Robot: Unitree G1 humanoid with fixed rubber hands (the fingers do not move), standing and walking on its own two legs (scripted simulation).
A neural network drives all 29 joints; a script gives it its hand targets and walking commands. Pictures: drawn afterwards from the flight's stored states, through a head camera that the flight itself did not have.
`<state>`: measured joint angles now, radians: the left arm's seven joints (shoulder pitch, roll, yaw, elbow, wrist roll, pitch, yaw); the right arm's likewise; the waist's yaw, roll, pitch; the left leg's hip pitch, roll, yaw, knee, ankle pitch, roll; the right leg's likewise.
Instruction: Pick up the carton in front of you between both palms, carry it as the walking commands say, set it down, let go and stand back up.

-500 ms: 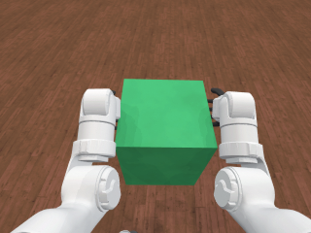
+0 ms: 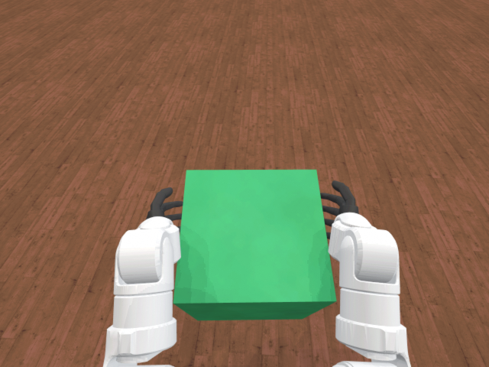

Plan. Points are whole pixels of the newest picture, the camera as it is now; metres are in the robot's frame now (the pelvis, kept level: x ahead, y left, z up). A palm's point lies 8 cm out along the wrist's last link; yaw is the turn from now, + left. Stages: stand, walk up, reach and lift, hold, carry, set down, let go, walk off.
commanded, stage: carry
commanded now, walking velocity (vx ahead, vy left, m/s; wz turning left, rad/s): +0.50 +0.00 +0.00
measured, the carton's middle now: (250, 253) +0.31 +0.00 +0.00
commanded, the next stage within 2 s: none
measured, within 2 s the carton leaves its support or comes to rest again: neither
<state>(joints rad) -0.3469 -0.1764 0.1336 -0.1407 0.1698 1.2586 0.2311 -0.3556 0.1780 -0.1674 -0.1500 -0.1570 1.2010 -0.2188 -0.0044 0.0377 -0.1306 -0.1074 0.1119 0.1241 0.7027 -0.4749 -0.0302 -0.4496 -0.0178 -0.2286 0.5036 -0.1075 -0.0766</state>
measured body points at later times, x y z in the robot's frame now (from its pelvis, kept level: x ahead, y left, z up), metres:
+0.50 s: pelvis +0.32 +0.04 +0.00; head +0.30 +0.05 +0.45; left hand +0.62 +0.18 +0.07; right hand +0.62 -0.11 +0.09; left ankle +0.41 +0.12 -0.72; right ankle +0.13 -0.08 -0.66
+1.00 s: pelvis +0.66 -0.01 +0.00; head +0.65 -0.02 +0.45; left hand +0.95 +0.14 +0.08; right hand +0.97 -0.15 +0.07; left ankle +0.47 +0.11 -0.65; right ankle +0.74 -0.08 -0.72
